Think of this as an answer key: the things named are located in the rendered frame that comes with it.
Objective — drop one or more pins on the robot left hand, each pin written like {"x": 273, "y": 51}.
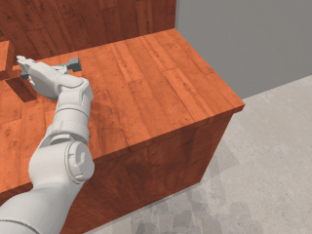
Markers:
{"x": 42, "y": 76}

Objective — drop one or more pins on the left robot forearm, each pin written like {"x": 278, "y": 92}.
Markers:
{"x": 72, "y": 113}

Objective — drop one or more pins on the left robot upper arm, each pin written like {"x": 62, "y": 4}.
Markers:
{"x": 57, "y": 173}

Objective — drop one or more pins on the counter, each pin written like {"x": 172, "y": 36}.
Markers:
{"x": 157, "y": 116}

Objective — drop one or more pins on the tap lever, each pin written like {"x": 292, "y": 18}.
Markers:
{"x": 74, "y": 64}

